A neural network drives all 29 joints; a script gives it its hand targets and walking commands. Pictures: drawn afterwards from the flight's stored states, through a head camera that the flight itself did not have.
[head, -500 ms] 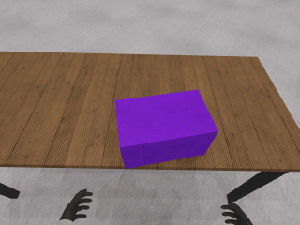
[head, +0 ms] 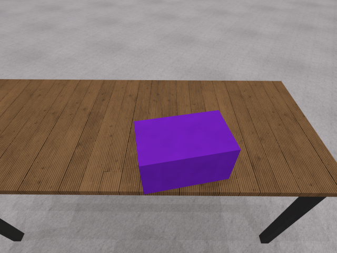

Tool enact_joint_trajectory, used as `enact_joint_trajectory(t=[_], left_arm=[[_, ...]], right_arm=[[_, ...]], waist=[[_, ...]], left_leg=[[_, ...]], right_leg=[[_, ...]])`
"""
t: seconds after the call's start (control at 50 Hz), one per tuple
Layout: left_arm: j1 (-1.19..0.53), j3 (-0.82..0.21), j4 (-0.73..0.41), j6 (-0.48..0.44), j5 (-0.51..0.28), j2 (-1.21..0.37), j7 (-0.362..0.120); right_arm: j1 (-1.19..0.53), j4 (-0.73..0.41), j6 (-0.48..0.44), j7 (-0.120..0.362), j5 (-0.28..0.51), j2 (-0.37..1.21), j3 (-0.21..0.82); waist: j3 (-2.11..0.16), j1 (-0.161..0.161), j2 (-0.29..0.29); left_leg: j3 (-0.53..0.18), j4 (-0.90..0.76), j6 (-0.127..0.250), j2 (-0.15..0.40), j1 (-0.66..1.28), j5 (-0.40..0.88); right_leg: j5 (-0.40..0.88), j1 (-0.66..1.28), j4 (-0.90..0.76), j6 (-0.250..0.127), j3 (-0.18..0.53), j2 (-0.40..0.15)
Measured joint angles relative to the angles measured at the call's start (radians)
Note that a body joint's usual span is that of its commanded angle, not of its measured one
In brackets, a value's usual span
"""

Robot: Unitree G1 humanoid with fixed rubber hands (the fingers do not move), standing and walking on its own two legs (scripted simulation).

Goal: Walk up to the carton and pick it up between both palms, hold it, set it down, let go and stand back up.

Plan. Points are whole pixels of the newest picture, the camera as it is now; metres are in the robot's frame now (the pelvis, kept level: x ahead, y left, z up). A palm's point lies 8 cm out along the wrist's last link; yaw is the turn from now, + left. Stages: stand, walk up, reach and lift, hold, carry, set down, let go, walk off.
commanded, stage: stand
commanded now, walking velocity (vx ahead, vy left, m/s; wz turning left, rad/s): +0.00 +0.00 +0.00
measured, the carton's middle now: (182, 150) +0.42 +0.02 -0.03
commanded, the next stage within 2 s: none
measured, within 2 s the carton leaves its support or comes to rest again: neither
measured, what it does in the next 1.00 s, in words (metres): stands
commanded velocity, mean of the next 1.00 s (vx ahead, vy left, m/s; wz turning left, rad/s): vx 0.00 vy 0.00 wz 0.00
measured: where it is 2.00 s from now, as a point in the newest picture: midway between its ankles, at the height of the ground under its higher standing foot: outside the picture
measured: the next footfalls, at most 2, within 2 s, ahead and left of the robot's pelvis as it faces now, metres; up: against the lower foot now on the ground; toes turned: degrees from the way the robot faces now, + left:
none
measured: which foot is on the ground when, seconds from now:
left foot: down 0.00-1.00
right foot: down 0.00-1.00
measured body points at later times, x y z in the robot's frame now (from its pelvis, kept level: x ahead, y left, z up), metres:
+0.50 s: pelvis -0.02 +0.00 +0.00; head -0.06 -0.01 +0.45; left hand +0.02 +0.29 -0.12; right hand +0.06 -0.28 -0.14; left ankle +0.03 +0.15 -0.74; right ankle +0.01 -0.10 -0.74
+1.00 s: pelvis -0.02 +0.00 +0.00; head -0.06 -0.01 +0.45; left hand +0.01 +0.29 -0.12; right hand +0.06 -0.28 -0.14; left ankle +0.03 +0.15 -0.74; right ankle +0.01 -0.10 -0.74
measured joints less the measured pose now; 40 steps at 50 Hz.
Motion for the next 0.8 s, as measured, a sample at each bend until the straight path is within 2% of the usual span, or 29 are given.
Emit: enact_joint_trajectory(t=[0.26,0.8], left_arm=[[0.011,0.0,0.015,-0.001,-0.002,0.0,0.0],[0.017,0.0,0.024,0.003,-0.015,-0.001,0.0]], right_arm=[[0.033,0.036,0.005,0.009,0.0,0.0,0.0],[0.055,0.043,0.011,0.012,0.0,0.001,0.0]], waist=[[-0.007,0.0,0.026],[-0.007,0.0,0.032]], left_leg=[[0.0,0.0,0.003,0.0,0.0,0.02],[0.0,0.0,0.006,0.0,0.0,0.031]], right_leg=[[0.02,0.0,0.0,0.0,0.0,0.0],[0.031,0.0,0.0,0.0,0.0,0.0]])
